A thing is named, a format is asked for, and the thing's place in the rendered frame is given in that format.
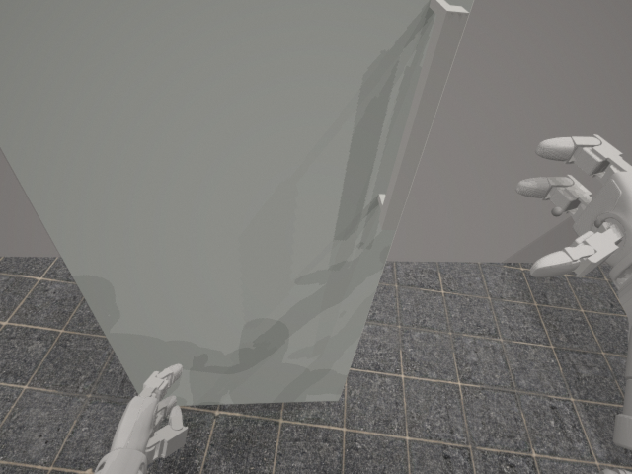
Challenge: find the robot right hand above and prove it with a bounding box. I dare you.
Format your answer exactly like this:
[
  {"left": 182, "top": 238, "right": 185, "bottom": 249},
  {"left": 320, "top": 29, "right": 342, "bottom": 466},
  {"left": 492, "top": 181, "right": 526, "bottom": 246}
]
[{"left": 515, "top": 134, "right": 632, "bottom": 277}]

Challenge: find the fridge door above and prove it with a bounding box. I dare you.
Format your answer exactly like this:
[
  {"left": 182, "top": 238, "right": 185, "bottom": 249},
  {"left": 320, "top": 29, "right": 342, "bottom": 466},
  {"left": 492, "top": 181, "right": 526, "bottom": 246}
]
[{"left": 0, "top": 0, "right": 474, "bottom": 406}]

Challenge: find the left robot forearm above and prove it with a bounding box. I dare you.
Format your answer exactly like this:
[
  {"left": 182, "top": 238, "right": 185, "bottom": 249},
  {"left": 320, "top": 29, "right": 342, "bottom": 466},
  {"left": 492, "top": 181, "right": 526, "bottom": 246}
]
[{"left": 94, "top": 448, "right": 147, "bottom": 474}]

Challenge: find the handle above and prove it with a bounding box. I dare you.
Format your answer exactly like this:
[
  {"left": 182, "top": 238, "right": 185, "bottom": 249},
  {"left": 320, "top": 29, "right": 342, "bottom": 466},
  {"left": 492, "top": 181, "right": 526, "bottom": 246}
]
[{"left": 378, "top": 0, "right": 469, "bottom": 230}]

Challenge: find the robot left hand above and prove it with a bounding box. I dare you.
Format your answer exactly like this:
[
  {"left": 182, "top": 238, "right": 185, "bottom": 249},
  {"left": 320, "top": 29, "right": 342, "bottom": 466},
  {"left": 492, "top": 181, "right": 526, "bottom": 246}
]
[{"left": 110, "top": 364, "right": 188, "bottom": 466}]

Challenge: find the right robot forearm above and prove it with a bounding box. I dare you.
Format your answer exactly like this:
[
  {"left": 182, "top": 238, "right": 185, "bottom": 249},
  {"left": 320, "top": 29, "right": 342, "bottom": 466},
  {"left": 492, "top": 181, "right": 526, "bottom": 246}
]
[{"left": 609, "top": 249, "right": 632, "bottom": 450}]

